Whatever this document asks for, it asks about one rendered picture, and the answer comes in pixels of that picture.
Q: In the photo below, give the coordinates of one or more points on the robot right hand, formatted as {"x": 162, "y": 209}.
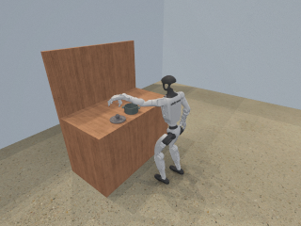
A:
{"x": 182, "y": 124}

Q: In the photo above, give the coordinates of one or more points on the left robot forearm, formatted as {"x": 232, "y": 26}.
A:
{"x": 131, "y": 99}

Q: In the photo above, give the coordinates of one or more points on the table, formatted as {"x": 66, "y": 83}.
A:
{"x": 82, "y": 80}

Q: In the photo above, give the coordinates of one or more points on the humanoid robot torso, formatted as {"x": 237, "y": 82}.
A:
{"x": 172, "y": 114}

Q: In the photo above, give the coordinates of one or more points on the robot left hand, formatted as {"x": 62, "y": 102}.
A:
{"x": 115, "y": 98}

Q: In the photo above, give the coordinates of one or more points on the robot left upper arm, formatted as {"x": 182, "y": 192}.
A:
{"x": 159, "y": 102}

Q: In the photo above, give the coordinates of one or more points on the robot right upper arm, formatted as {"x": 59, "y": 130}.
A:
{"x": 186, "y": 107}

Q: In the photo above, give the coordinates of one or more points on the right robot forearm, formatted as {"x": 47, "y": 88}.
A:
{"x": 184, "y": 116}

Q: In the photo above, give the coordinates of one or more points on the robot head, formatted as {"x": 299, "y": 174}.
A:
{"x": 169, "y": 79}

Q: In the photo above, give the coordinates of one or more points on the pot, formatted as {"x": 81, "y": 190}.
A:
{"x": 131, "y": 109}

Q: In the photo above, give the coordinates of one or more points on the lid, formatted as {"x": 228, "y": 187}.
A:
{"x": 121, "y": 119}

